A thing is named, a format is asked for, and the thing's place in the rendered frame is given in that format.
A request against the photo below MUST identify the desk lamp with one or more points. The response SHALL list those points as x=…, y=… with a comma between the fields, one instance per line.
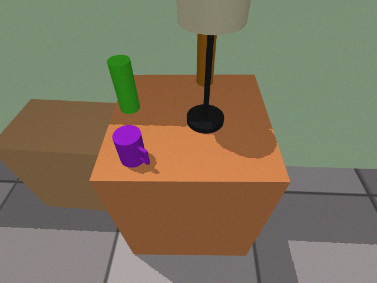
x=210, y=17

